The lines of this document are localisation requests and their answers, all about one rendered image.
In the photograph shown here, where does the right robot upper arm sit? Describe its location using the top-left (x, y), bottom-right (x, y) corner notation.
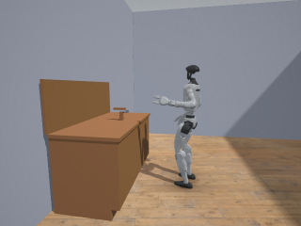
top-left (198, 93), bottom-right (201, 106)

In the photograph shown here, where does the robot right foot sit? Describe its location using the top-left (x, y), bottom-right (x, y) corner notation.
top-left (179, 172), bottom-right (196, 180)

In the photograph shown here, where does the left robot upper arm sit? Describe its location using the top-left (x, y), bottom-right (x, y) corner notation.
top-left (183, 84), bottom-right (197, 109)

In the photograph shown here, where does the counter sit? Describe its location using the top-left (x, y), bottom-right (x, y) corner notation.
top-left (40, 79), bottom-right (151, 221)

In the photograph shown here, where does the left robot forearm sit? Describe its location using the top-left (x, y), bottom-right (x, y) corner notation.
top-left (168, 100), bottom-right (196, 109)

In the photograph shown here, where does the robot head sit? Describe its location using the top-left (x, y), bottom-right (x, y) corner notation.
top-left (185, 65), bottom-right (199, 85)

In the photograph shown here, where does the robot right hand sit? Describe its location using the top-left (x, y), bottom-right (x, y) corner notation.
top-left (174, 114), bottom-right (185, 125)

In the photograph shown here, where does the robot left hand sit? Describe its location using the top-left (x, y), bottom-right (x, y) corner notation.
top-left (152, 95), bottom-right (169, 105)

